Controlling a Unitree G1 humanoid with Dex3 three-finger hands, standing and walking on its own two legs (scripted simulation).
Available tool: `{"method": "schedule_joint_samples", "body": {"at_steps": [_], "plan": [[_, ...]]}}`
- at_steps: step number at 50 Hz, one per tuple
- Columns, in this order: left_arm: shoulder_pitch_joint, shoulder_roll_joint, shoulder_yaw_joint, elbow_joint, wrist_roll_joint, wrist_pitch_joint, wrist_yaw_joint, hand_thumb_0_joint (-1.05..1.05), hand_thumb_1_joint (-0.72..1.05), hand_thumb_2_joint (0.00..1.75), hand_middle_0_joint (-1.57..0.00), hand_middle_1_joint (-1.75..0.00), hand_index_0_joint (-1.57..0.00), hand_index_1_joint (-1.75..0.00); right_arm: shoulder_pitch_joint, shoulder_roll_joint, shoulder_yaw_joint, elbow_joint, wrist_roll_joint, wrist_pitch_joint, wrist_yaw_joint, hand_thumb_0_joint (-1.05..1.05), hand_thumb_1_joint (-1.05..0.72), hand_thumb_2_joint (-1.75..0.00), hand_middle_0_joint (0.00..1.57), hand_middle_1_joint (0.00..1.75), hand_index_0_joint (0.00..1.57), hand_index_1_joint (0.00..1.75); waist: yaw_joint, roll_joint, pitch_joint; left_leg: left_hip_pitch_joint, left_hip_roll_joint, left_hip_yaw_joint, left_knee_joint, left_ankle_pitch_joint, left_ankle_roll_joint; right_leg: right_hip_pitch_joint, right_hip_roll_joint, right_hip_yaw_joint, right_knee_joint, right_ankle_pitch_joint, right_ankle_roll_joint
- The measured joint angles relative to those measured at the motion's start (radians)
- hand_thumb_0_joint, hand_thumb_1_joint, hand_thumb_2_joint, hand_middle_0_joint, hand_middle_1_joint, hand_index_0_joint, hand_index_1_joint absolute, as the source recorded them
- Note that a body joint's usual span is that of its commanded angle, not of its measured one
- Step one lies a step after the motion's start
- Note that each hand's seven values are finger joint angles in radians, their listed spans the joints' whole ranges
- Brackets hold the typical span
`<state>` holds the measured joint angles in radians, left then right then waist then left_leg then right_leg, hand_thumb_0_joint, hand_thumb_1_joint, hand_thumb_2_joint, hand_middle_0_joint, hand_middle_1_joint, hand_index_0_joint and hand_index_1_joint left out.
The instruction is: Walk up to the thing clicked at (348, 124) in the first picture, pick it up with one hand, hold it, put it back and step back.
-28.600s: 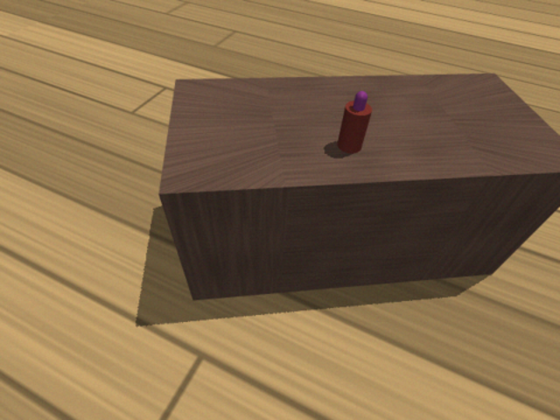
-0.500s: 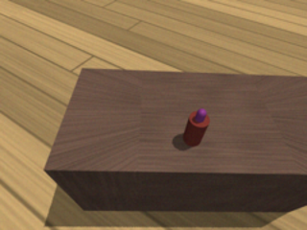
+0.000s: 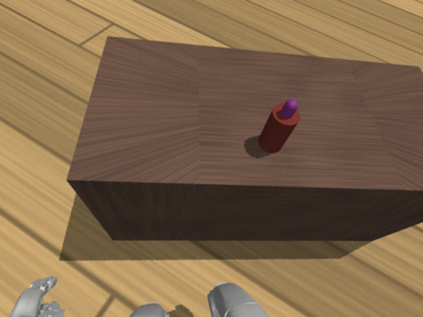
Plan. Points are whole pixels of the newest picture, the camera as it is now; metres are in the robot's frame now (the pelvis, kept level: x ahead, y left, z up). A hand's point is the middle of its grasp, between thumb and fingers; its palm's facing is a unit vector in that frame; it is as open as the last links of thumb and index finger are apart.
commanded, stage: step back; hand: right
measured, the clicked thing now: (280, 124) +0.57 -0.22 -0.07
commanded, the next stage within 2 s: none
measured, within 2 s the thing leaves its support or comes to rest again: neither
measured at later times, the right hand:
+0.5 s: hand out of the picture -0.02 -0.30 -0.15, palm faces -0.03 +0.91 -0.40, open 7.4 cm
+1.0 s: hand out of the picture -0.15 -0.30 -0.14, palm faces -0.01 +0.91 -0.42, open 7.4 cm
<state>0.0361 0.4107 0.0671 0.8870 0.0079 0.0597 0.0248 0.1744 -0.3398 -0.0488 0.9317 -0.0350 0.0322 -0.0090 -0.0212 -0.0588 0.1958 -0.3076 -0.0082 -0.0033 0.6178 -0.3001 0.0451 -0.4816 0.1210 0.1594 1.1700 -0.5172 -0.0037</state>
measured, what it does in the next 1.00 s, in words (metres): walks backwards: right foot, then left foot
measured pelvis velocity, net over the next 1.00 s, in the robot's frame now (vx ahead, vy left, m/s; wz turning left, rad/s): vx -0.27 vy -0.03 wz -0.07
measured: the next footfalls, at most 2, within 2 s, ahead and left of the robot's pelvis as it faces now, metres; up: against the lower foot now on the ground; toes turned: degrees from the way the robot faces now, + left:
right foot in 0.24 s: -0.04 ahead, -0.14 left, +0.00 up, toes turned -1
left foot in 0.60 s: -0.12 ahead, +0.10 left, +0.00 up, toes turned -1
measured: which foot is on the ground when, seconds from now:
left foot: down 0.00-0.26, up 0.28-0.58, down 0.60-1.00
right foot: up 0.00-0.22, down 0.24-0.62, up 0.64-1.00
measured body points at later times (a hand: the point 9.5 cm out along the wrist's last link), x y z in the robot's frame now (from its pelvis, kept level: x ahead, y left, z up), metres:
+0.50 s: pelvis -0.11 -0.02 +0.00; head -0.05 -0.03 +0.44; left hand +0.01 +0.29 -0.10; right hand -0.02 -0.34 -0.12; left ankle -0.14 +0.11 -0.68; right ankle -0.08 -0.14 -0.73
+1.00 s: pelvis -0.27 -0.03 -0.01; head -0.21 -0.01 +0.43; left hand -0.18 +0.30 -0.14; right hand -0.15 -0.34 -0.11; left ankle -0.16 +0.10 -0.73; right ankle -0.33 -0.17 -0.72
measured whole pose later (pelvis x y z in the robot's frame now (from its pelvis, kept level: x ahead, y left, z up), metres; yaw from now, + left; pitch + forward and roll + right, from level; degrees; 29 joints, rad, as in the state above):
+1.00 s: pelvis -0.27 -0.03 -0.01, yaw -4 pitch -2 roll -1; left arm 0.21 0.41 0.09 0.86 0.02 0.06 -0.01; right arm 0.09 -0.38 -0.04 0.80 -0.03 0.03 0.00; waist 0.03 -0.02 0.17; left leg -0.43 0.07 0.02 0.62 -0.16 -0.01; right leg -0.23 0.01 0.07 0.73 -0.44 0.01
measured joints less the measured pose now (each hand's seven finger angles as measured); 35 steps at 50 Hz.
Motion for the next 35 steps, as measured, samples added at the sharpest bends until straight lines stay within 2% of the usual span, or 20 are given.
{"method": "schedule_joint_samples", "body": {"at_steps": [3,6,9,11,13,14,16,18,21,24,27,29,30,31,32,34,35], "plan": [[0.037,-0.005,0.002,-0.002,0.003,0.004,-0.007,0.01,0.91,0.9,-0.2,-0.3,-0.21,-0.3,-0.007,0.003,0.001,-0.029,0.005,-0.009,-0.008,0.0,-0.9,-0.89,0.21,0.3,0.21,0.3,0.001,0.008,0.006,-0.002,0.008,0.019,-0.02,0.023,0.001,0.051,-0.014,-0.01,-0.063,0.008,0.018],[0.064,-0.008,0.006,-0.003,0.004,0.005,-0.012,0.01,0.91,0.9,-0.2,-0.3,-0.21,-0.3,-0.02,0.0,0.004,-0.057,0.008,-0.013,-0.01,0.0,-0.9,-0.89,0.21,0.3,0.21,0.3,0.004,0.017,0.01,-0.017,0.017,0.039,-0.013,0.034,-0.001,0.105,-0.041,-0.027,-0.177,0.012,0.023],[0.082,-0.013,0.011,-0.003,0.006,0.001,-0.019,0.01,0.91,0.9,-0.2,-0.3,-0.21,-0.3,-0.035,-0.01,0.007,-0.075,0.009,-0.009,-0.007,0.0,-0.9,-0.89,0.21,0.3,0.21,0.31,0.01,0.029,0.008,-0.043,0.028,0.055,0.014,0.038,-0.01,0.166,-0.074,-0.063,-0.327,0.036,0.013],[0.094,-0.016,0.014,-0.003,0.008,-0.007,-0.024,0.01,0.91,0.9,-0.2,-0.3,-0.21,-0.3,-0.043,-0.02,0.008,-0.078,0.012,-0.002,-0.004,0.0,-0.9,-0.89,0.21,0.3,0.21,0.31,0.017,0.039,-0.002,-0.067,0.036,0.062,0.043,0.036,-0.02,0.221,-0.092,-0.091,-0.466,0.104,-0.003],[0.101,-0.037,0.016,0.002,0.018,-0.018,-0.025,0.01,0.91,0.9,-0.2,-0.3,-0.21,-0.3,-0.057,-0.039,0.005,-0.069,0.02,0.007,-0.002,0.0,-0.9,-0.89,0.21,0.3,0.21,0.31,0.013,0.085,-0.004,-0.088,0.062,0.04,0.078,0.034,-0.034,0.249,-0.072,-0.12,-0.532,0.146,-0.007],[0.108,-0.044,0.013,-0.001,0.018,-0.019,-0.03,0.01,0.91,0.9,-0.2,-0.3,-0.21,-0.3,-0.06,-0.043,0.003,-0.061,0.026,0.012,-0.004,0.0,-0.9,-0.89,0.21,0.3,0.21,0.3,0.008,0.098,-0.011,-0.1,0.05,0.012,0.101,-0.009,-0.036,0.245,-0.07,-0.131,-0.53,0.149,-0.011],[0.124,-0.05,0.007,-0.014,0.019,-0.021,-0.036,0.01,0.91,0.9,-0.2,-0.3,-0.21,-0.3,-0.061,-0.043,0.001,-0.049,0.03,0.022,-0.009,0.0,-0.9,-0.89,0.21,0.3,0.2,0.3,0.025,0.082,-0.026,-0.137,-0.02,-0.047,0.255,-0.16,-0.043,0.228,-0.091,-0.12,-0.523,0.159,-0.019],[0.13,-0.061,0.003,-0.025,0.017,-0.021,-0.032,0.01,0.91,0.9,-0.2,-0.3,-0.21,-0.3,-0.053,-0.053,0.002,-0.047,0.038,0.02,-0.01,0.0,-0.9,-0.89,0.21,0.3,0.2,0.3,0.035,0.078,-0.036,-0.16,-0.077,-0.098,0.402,-0.197,-0.046,0.224,-0.107,-0.114,-0.549,0.186,-0.019],[0.124,-0.068,0.001,-0.049,0.02,-0.018,-0.025,0.01,0.91,0.9,-0.2,-0.3,-0.21,-0.3,-0.031,-0.066,0.006,-0.053,0.039,0.008,-0.015,0.0,-0.9,-0.89,0.21,0.3,0.2,0.3,0.039,0.079,-0.047,-0.151,-0.101,-0.118,0.483,-0.204,-0.055,0.209,-0.121,-0.124,-0.577,0.222,-0.018],[0.106,-0.067,-0.001,-0.084,0.022,-0.023,-0.018,0.01,0.9,0.9,-0.21,-0.3,-0.21,-0.3,-0.014,-0.074,0.005,-0.055,0.033,0.007,-0.018,0.0,-0.9,-0.9,0.2,0.3,0.2,0.3,0.04,0.079,-0.043,-0.103,-0.083,-0.106,0.428,-0.225,-0.065,0.185,-0.13,-0.145,-0.575,0.242,-0.016],[0.085,-0.058,-0.004,-0.117,0.023,-0.025,-0.014,0.01,0.9,0.9,-0.21,-0.3,-0.21,-0.3,-0.009,-0.073,0.003,-0.056,0.027,0.008,-0.015,0.0,-0.9,-0.9,0.2,0.3,0.2,0.3,0.039,0.069,-0.031,-0.04,-0.05,-0.072,0.284,-0.224,-0.062,0.15,-0.143,-0.168,-0.55,0.254,-0.008],[0.072,-0.046,-0.006,-0.13,0.018,-0.02,-0.016,0.01,0.9,0.9,-0.2,-0.3,-0.21,-0.3,-0.006,-0.069,0.001,-0.058,0.022,0.001,-0.01,0.0,-0.9,-0.9,0.2,0.3,0.2,0.3,0.033,0.057,-0.025,0.013,-0.029,-0.046,0.138,-0.161,-0.052,0.117,-0.154,-0.181,-0.516,0.254,0.002],[0.067,-0.039,-0.008,-0.134,0.016,-0.016,-0.017,0.01,0.9,0.9,-0.2,-0.3,-0.21,-0.3,-0.005,-0.067,-0.002,-0.059,0.019,-0.005,-0.006,0.0,-0.9,-0.9,0.2,0.3,0.2,0.3,0.029,0.048,-0.024,0.041,-0.026,-0.035,0.057,-0.09,-0.044,0.097,-0.162,-0.184,-0.489,0.249,0.009],[0.059,-0.028,-0.005,-0.132,0.012,-0.01,-0.018,0.01,0.9,0.9,-0.2,-0.3,-0.21,-0.3,-0.011,-0.053,-0.005,-0.054,0.012,-0.009,-0.005,0.0,-0.9,-0.9,0.2,0.3,0.2,0.3,0.034,0.017,-0.011,0.047,-0.044,-0.018,0.04,-0.057,-0.033,0.082,-0.18,-0.168,-0.463,0.247,0.008],[0.056,-0.023,-0.001,-0.124,0.009,-0.004,-0.016,0.01,0.9,0.9,-0.2,-0.3,-0.21,-0.3,-0.014,-0.044,-0.003,-0.053,0.008,-0.009,0.0,0.0,-0.9,-0.9,0.2,0.3,0.2,0.3,0.04,0.002,-0.004,0.042,-0.048,-0.005,0.046,-0.051,-0.024,0.066,-0.169,-0.14,-0.428,0.187,0.0],[0.058,-0.022,0.005,-0.099,0.011,0.009,-0.012,0.01,0.91,0.9,-0.2,-0.3,-0.21,-0.3,-0.013,-0.035,0.005,-0.056,0.002,-0.012,0.011,0.0,-0.9,-0.89,0.2,0.3,0.2,0.3,0.024,0.014,-0.008,0.023,-0.027,-0.021,0.051,-0.038,-0.013,0.026,-0.087,-0.074,-0.264,0.028,-0.009],[0.062,-0.018,0.009,-0.089,0.007,0.014,-0.01,0.01,0.91,0.9,-0.2,-0.3,-0.21,-0.3,-0.011,-0.027,0.01,-0.055,0.001,-0.013,0.011,0.0,-0.9,-0.89,0.21,0.3,0.2,0.3,0.02,0.014,-0.013,0.021,-0.018,-0.026,0.036,-0.022,-0.013,0.009,-0.051,-0.043,-0.169,0.002,-0.014]]}}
